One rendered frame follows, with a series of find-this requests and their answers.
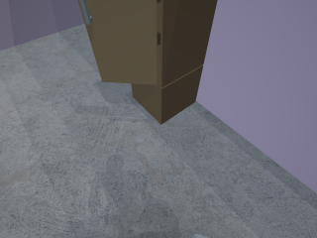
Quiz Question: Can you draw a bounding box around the cupboard door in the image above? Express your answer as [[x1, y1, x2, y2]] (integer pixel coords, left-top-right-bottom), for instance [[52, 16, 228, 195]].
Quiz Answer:
[[77, 0, 158, 85]]

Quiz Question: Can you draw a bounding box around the handle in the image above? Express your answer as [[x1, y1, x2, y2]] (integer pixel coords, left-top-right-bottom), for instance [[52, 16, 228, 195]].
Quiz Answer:
[[79, 0, 93, 25]]

